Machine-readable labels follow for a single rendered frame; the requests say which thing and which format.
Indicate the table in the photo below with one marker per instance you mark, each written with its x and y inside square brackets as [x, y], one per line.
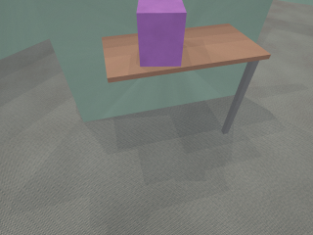
[204, 47]

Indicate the carton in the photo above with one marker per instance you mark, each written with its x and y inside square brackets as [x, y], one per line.
[161, 30]

